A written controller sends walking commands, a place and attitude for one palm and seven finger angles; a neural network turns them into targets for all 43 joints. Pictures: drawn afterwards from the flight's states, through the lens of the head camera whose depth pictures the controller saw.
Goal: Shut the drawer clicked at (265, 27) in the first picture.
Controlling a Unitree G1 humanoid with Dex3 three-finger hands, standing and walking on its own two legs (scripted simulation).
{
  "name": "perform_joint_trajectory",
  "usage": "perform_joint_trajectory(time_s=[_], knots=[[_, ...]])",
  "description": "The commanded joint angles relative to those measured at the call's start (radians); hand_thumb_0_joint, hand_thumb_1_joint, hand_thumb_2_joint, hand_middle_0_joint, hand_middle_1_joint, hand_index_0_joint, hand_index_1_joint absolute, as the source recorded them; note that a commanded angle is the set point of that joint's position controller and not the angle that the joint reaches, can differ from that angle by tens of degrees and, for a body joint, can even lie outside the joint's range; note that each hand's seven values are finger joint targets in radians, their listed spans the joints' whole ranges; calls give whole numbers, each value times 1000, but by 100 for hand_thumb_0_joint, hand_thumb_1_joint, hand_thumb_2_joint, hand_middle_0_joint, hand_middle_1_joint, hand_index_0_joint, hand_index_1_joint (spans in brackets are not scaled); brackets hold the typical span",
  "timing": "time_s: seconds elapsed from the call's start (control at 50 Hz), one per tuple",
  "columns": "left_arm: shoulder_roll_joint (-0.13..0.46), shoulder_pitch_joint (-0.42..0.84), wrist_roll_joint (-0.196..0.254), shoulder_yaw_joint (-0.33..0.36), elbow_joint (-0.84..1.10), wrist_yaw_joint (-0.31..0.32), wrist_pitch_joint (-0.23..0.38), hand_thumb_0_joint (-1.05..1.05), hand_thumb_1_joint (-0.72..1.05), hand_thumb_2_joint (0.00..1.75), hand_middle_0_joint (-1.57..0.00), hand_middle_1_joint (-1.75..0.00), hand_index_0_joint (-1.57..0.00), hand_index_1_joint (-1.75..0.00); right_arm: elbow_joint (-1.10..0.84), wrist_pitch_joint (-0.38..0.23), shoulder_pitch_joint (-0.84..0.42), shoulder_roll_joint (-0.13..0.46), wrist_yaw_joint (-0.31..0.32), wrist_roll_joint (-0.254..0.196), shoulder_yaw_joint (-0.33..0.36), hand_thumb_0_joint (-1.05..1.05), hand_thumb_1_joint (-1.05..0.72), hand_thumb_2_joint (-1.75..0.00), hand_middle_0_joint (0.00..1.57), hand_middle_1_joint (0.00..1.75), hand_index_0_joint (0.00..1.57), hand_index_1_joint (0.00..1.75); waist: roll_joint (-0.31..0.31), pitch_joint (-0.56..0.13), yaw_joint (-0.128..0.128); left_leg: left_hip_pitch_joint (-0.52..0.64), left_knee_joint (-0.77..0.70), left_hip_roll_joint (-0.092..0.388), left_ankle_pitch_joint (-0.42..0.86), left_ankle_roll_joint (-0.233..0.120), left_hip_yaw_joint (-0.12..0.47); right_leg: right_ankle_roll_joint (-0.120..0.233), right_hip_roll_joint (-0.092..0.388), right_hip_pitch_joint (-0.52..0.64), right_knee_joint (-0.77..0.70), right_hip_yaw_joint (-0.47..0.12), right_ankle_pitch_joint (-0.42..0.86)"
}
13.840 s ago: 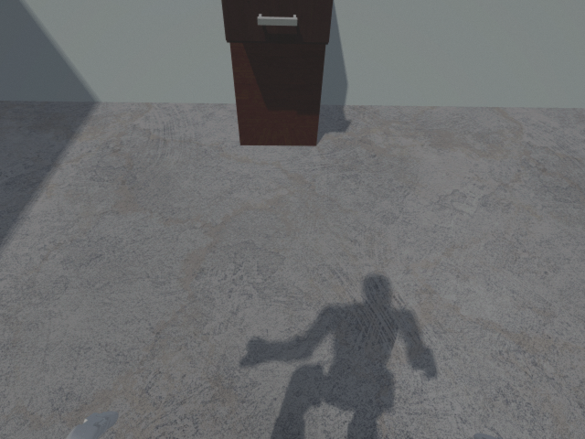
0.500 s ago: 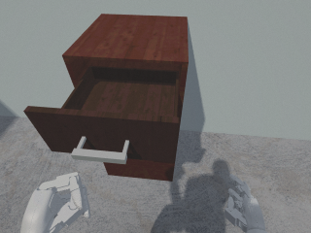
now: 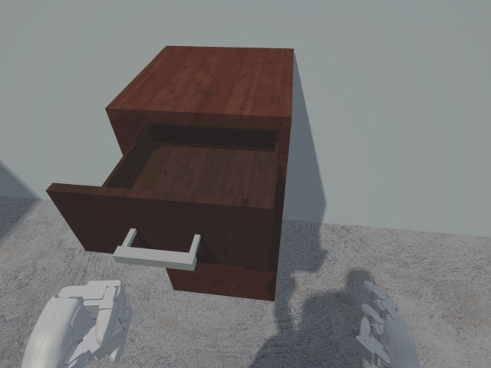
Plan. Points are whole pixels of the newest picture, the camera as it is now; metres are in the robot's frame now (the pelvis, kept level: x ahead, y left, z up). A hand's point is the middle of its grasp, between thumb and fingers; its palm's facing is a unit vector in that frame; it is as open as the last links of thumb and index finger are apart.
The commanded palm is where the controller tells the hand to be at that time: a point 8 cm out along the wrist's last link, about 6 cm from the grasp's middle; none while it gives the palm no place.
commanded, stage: raise the hand and make a fist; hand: left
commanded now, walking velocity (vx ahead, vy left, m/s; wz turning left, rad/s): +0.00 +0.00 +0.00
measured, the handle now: (159, 247) +0.31 +0.19 +0.04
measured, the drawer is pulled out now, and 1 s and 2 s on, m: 0.27 0.27 0.27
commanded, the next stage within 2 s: bring the fist close to the handle in 0.20 s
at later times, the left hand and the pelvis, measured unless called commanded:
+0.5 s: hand (113, 329) +0.14 +0.18 +0.11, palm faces +0.06 -0.99 -0.09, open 3.3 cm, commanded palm +0.09 +0.22 +0.12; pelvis -0.01 -0.01 +0.00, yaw +0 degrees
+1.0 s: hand (145, 317) +0.17 +0.16 +0.07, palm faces -0.02 -1.00 -0.04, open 3.3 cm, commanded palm +0.14 +0.22 +0.07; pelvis -0.01 +0.01 -0.01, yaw +0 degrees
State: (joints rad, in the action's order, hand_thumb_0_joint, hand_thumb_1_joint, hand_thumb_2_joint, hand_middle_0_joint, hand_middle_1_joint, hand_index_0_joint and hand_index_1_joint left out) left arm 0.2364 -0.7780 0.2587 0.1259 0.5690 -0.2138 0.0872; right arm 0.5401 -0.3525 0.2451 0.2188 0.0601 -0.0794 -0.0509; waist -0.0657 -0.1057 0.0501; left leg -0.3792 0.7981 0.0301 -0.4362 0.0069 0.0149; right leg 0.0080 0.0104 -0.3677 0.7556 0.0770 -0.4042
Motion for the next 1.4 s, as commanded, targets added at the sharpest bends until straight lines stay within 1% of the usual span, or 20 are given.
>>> perform_joint_trajectory(time_s=[0.0,0.04,0.12,0.14,0.2,0.24,0.34,0.42,0.54,0.6,0.7,0.76,0.82,0.88,0.94,1.06,1.18,1.28,1.34,1.38], knots=[[104,-12,17,104,237,17,99,0,90,90,-140,-160,-140,-160,-182,-88,-152,80,4,5,42,0,-90,-90,20,30,20,30,35,2,16,-10,-136,-34,199,-26,-3,8,-16,17,-144,-13,168],[128,13,19,131,225,20,118,0,90,90,-140,-160,-140,-160,-168,-95,-150,86,5,6,43,0,-90,-90,20,30,20,30,20,7,15,-13,-128,-36,195,-25,-5,9,-14,20,-156,-25,160],[108,14,39,124,157,-9,132,0,90,90,-140,-160,-140,-160,-155,-111,-149,91,10,2,46,0,-90,-90,20,30,20,30,52,29,9,-16,-120,-34,190,-26,-6,4,-11,7,-174,-41,157],[96,32,43,108,147,-18,131,0,90,90,-140,-160,-140,-160,-152,-118,-155,95,11,0,43,0,-90,-90,20,30,20,30,29,40,5,-13,-123,-37,179,-26,-6,7,-9,8,-182,-45,142],[103,34,47,104,129,-37,117,0,90,90,-140,-160,-140,-160,-153,-132,-155,98,18,-2,46,0,-90,-90,20,30,20,30,88,39,5,-16,-123,-36,169,-31,-3,-1,-5,2,-200,-61,118],[139,55,45,146,109,-37,110,0,90,90,-140,-160,-140,-160,-140,-134,-160,97,24,-2,47,0,-90,-90,20,30,20,30,95,46,10,-20,-123,-37,160,-30,-3,0,-3,7,-222,-76,81],[124,79,52,163,65,-41,116,0,90,90,-140,-160,-140,-160,-124,-134,-161,96,27,1,48,0,-90,-90,20,30,20,30,73,43,12,-10,-128,-38,181,-27,-8,-1,-7,8,-211,-67,115],[91,121,61,129,19,-51,137,0,90,90,-140,-160,-140,-160,-115,-137,-144,105,27,9,50,0,-90,-90,20,30,20,30,65,39,-1,-17,-124,-41,181,-26,-7,-4,-5,-7,-197,-63,124],[72,143,16,62,55,-43,180,0,90,90,-140,-160,-140,-160,-121,-139,-132,113,4,23,59,0,-90,-90,20,30,20,30,13,-22,-12,-14,-116,-44,223,-29,-4,4,-9,-4,-128,-23,206],[69,112,2,72,8,-27,190,0,90,90,-140,-160,-140,-160,-117,-120,-126,111,0,26,67,0,-90,-90,20,30,20,30,61,-10,-11,-41,-112,-41,223,-27,0,5,-12,-23,-109,-11,201],[54,180,-6,68,-54,2,193,0,90,90,-140,-160,-140,-160,-121,-77,-122,114,5,30,69,0,-90,-90,20,30,20,30,75,24,-24,-88,-111,-39,147,-24,5,3,-12,-74,-102,-7,95],[34,188,-12,39,-42,6,207,0,90,90,-140,-160,-140,-160,-131,-68,-120,116,2,34,69,0,-90,-90,20,30,20,30,31,-15,-22,-88,-103,-39,158,-25,5,7,-10,-74,-79,-2,103],[26,221,-21,5,-18,9,223,0,90,90,-140,-160,-140,-160,-134,-65,-101,122,-6,42,73,0,-90,-90,20,30,20,30,21,-72,-39,-81,-78,-38,196,-26,12,5,-8,-85,-44,4,149],[12,200,-34,-9,-53,19,234,0,90,90,-140,-160,-140,-160,-130,-51,-94,120,-15,46,76,0,-90,-90,20,30,20,30,26,-73,-40,-102,-66,-35,216,-21,16,7,-9,-98,-18,13,169],[12,217,-43,-10,-99,36,233,0,90,90,-140,-160,-140,-160,-131,-28,-99,125,-14,51,80,0,-90,-90,20,30,20,30,77,-50,-47,-146,-56,-34,182,-23,21,5,-12,-127,-11,13,134],[2,242,-59,-28,-91,66,260,0,90,90,-140,-160,-140,-160,-159,9,-84,122,-18,54,82,0,-90,-90,20,30,20,30,41,-102,-44,-166,-29,-33,193,-18,20,10,-9,-155,38,12,130],[-8,297,-69,-57,-127,76,304,0,90,90,-140,-160,-140,-160,-164,30,-66,125,-21,57,83,0,-90,-90,20,30,20,30,39,-121,-66,-200,19,-31,188,-16,22,11,-11,-210,75,7,127],[4,310,-71,-39,-194,75,308,0,90,90,-140,-160,-140,-160,-170,58,-61,130,-23,57,88,0,-90,-90,20,30,20,30,75,-139,-69,-251,54,-35,176,-19,15,10,-9,-222,93,-3,131],[60,332,-68,10,-157,82,310,0,90,90,-140,-160,-140,-160,-178,72,-65,132,-18,55,89,0,-90,-90,20,30,20,30,56,-173,-60,-250,56,-35,165,-23,10,11,-7,-198,84,-19,116],[48,335,-56,2,-126,84,312,0,90,90,-140,-160,-140,-160,-190,76,-58,125,-17,53,86,0,-90,-90,20,30,20,30,30,-199,-59,-233,56,-35,180,-23,6,11,-6,-188,85,-19,135]])
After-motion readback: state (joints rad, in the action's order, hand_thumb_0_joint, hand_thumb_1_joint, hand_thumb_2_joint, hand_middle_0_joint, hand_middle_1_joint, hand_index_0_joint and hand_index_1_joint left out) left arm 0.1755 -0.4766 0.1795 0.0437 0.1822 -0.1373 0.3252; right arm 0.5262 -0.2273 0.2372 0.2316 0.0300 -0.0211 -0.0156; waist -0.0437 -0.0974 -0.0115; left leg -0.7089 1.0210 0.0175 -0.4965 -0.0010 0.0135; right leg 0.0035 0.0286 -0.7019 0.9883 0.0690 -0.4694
